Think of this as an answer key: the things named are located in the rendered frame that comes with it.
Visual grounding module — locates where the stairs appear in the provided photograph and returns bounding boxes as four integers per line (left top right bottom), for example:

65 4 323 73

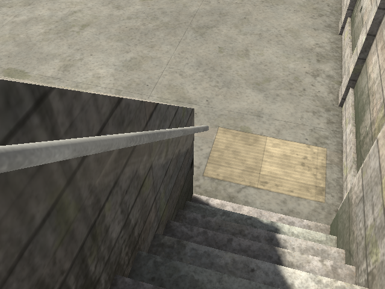
109 194 368 289

